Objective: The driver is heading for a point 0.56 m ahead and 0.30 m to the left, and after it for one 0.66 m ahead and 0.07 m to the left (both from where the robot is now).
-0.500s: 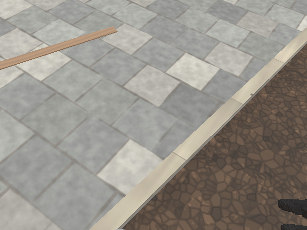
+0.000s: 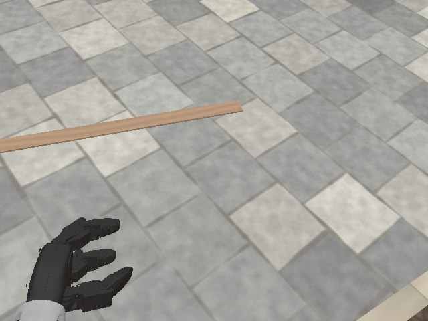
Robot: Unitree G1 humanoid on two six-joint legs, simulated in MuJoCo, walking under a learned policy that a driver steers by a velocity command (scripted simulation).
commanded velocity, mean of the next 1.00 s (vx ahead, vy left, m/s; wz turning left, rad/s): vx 0.29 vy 0.00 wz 0.24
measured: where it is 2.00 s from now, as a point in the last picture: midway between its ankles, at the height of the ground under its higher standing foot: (186, 306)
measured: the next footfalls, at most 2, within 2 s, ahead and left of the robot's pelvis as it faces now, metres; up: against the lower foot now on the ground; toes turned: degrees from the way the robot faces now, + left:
left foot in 0.32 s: +0.35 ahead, +0.11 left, +0.04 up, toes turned +8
right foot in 0.68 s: +0.43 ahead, -0.10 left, +0.04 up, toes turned +12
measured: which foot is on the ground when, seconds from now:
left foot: down 0.00-0.04, up 0.06-0.30, down 0.32-1.00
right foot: down 0.00-0.32, up 0.34-0.66, down 0.68-1.00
